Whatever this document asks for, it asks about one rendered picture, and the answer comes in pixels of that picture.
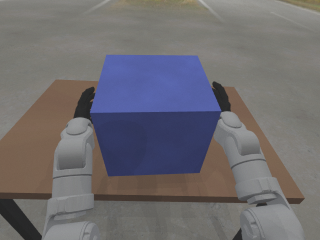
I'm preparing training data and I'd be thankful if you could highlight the right robot upper arm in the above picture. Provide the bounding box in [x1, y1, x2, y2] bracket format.
[240, 203, 305, 240]

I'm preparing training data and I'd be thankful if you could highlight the left robot forearm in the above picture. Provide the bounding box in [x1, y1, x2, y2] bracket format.
[41, 117, 95, 240]

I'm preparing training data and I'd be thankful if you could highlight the right robot hand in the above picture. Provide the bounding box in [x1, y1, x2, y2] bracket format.
[212, 81, 231, 112]

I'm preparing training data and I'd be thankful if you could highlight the table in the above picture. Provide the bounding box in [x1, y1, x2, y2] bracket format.
[0, 79, 305, 240]

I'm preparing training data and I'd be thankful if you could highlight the right robot forearm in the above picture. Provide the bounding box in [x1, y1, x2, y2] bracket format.
[213, 111, 306, 240]

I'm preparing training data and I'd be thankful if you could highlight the left robot upper arm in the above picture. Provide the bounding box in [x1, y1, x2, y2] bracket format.
[43, 221, 100, 240]

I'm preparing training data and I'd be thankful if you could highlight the carton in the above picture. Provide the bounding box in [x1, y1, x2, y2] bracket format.
[90, 54, 222, 177]

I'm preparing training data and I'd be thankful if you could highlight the left robot hand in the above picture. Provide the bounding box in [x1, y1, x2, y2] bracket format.
[73, 87, 95, 124]

